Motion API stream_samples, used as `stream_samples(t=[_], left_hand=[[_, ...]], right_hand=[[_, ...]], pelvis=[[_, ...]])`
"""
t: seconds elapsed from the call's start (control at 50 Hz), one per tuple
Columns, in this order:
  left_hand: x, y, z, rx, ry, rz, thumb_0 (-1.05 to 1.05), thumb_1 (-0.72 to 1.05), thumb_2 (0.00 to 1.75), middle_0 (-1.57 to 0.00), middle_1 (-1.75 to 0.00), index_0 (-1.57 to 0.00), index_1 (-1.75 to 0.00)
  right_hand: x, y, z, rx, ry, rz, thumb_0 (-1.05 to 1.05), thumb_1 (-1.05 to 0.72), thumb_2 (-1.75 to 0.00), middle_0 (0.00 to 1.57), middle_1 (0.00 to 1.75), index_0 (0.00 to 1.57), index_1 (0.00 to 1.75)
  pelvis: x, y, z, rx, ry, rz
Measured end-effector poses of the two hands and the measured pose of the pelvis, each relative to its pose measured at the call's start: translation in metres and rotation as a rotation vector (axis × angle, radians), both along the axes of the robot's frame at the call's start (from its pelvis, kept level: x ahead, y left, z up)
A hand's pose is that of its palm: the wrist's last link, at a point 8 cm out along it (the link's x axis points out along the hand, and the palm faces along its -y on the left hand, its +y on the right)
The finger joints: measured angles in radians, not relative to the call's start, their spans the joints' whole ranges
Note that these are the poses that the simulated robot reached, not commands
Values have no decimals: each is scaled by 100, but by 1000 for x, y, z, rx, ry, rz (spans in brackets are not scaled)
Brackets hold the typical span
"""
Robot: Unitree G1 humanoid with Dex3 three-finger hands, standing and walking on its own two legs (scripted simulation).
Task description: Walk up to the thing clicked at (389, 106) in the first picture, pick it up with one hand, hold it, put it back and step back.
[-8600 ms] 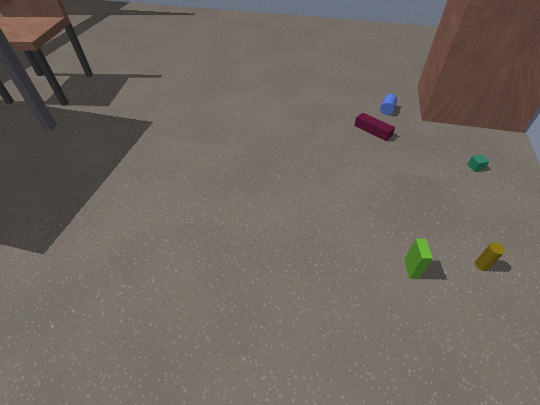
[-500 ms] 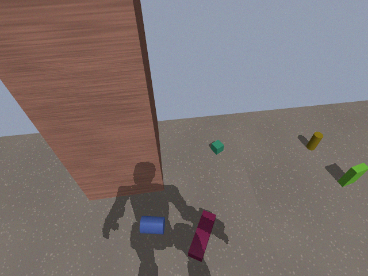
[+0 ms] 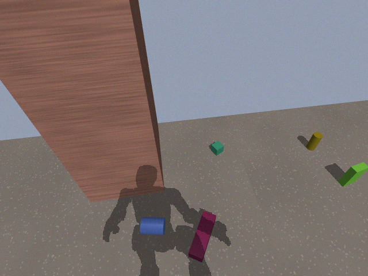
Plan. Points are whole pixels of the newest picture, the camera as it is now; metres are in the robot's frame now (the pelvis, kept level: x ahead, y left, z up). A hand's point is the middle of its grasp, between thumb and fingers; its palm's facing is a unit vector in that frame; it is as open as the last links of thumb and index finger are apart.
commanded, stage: stand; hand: left
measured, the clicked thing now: (153, 225) +0.50 +0.22 -0.74
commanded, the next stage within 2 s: walk up in 1.98 s
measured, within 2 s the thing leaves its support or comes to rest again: neither
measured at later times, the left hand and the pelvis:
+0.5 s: hand out of the picture +0.07 +0.25 -0.16, palm faces -0.04 -0.94 -0.35, open 7.4 cm; pelvis +0.00 +0.00 +0.00, yaw +0 degrees
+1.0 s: hand out of the picture +0.09 +0.26 -0.15, palm faces -0.03 -0.94 -0.35, open 7.4 cm; pelvis +0.01 +0.00 +0.00, yaw -1 degrees
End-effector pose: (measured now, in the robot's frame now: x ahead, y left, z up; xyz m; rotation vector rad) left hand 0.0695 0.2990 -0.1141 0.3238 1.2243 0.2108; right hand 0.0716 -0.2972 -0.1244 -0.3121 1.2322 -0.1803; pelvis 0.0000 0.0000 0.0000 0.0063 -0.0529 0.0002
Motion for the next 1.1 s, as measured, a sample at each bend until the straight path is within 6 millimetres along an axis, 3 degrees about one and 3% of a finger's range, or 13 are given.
stream_samples(t=[0.5, 0.8, 1.1], left_hand=[[-2, -1, -4, -5, 18, -19, 0, 91, 90, -20, -30, -20, -30], [15, 2, -2, -6, -2, -24, 0, 91, 90, -20, -30, -20, -30], [17, 2, -1, 0, -2, -17, 0, 91, 90, -20, -30, -20, -30]], right_hand=[[-23, -5, 0, -9, 49, -25, 0, -90, -90, 20, 30, 20, 30], [-1, 1, 1, -12, 16, -11, 0, -90, -90, 20, 30, 20, 30], [13, 1, 3, -12, -8, -5, 0, -90, -90, 20, 30, 20, 30]], pelvis=[[0, -1, -1, -3, 11, -7], [9, 3, 0, -1, 12, -9], [14, 3, 0, -2, 10, -8]])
